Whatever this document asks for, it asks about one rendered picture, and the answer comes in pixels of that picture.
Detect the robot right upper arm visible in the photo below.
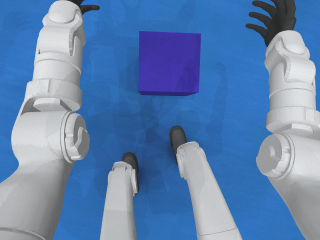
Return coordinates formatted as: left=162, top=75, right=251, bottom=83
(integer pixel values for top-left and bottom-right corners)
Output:
left=256, top=132, right=320, bottom=240

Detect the right robot forearm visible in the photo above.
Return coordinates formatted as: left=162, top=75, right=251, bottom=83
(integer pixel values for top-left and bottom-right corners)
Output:
left=264, top=30, right=320, bottom=141

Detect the robot right hand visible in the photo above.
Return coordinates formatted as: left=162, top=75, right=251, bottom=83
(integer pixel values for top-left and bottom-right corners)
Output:
left=245, top=0, right=297, bottom=47

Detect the right robot shin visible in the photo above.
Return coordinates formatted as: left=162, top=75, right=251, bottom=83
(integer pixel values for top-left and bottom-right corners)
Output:
left=177, top=141, right=206, bottom=157

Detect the robot right foot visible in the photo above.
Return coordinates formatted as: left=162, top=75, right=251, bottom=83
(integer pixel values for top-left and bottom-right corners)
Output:
left=170, top=126, right=187, bottom=166

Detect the carton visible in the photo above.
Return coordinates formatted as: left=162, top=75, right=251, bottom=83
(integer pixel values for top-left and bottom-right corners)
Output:
left=138, top=31, right=201, bottom=96

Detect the robot left hand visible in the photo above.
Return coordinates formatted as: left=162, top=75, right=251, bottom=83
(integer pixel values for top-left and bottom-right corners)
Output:
left=58, top=0, right=100, bottom=15

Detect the robot left upper arm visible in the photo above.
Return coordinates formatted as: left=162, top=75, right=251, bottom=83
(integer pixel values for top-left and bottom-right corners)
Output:
left=0, top=110, right=90, bottom=240

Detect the left robot forearm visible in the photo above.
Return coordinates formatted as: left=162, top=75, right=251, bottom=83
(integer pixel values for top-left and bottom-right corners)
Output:
left=11, top=0, right=86, bottom=158

